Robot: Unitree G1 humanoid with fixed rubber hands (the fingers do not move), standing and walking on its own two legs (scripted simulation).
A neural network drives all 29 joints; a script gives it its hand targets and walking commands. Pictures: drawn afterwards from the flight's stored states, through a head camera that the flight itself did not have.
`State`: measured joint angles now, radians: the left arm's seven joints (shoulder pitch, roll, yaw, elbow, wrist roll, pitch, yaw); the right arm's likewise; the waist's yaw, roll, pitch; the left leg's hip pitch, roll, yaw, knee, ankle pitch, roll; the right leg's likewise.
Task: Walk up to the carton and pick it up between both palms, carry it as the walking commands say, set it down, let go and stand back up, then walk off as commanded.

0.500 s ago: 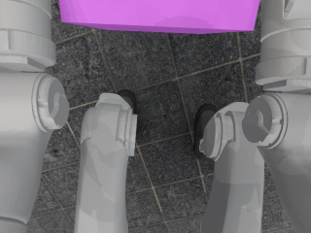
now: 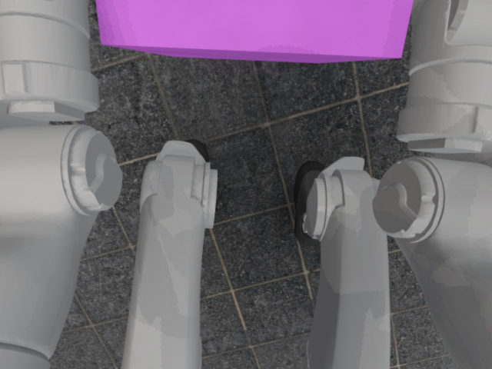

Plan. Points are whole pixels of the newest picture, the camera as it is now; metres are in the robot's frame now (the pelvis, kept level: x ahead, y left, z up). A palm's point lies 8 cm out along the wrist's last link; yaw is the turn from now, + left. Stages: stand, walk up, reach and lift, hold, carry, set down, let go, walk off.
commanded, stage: reach and lift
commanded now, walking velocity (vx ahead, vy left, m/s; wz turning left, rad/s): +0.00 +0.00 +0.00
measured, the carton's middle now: out of the picture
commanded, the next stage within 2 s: none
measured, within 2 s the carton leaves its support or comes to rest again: neither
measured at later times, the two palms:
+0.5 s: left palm out of the picture +0.55 +0.22 -0.05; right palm out of the picture +0.55 -0.12 -0.06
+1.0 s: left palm out of the picture +0.53 +0.20 +0.03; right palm out of the picture +0.52 -0.13 +0.02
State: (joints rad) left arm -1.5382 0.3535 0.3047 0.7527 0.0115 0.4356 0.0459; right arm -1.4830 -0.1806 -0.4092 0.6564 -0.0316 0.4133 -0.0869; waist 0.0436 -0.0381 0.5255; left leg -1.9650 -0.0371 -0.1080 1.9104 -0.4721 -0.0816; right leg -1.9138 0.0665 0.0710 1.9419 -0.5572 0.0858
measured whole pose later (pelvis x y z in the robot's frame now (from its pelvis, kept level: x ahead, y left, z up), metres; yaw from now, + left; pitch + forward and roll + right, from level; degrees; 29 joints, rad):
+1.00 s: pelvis -0.01 +0.01 +0.11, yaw +1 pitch +20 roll -1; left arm -1.36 0.24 0.34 0.68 0.06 0.45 0.03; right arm -1.25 -0.12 -0.45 0.49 -0.08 0.47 -0.04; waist 0.04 0.01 0.53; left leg -1.51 -0.02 -0.08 1.54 -0.39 -0.05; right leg -1.47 0.05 0.09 1.57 -0.46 0.09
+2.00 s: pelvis +0.01 +0.01 +0.22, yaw +2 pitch +9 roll -2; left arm -1.04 0.16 0.25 0.56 0.08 0.49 0.03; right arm -0.91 -0.01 -0.42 0.41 -0.11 0.45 -0.02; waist 0.03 0.01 0.52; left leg -0.95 -0.02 -0.10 1.10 -0.30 -0.03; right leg -0.89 0.02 0.06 1.09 -0.36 0.06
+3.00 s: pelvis +0.13 +0.01 +0.32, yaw +1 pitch +4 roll -1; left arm -0.21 -0.02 0.17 0.27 0.14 0.56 -0.03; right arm -0.16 0.13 -0.25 0.18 -0.14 0.55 0.02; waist 0.00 -0.03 -0.02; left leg -0.32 0.01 -0.06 0.41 -0.18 -0.03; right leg -0.26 -0.01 0.09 0.38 -0.20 0.04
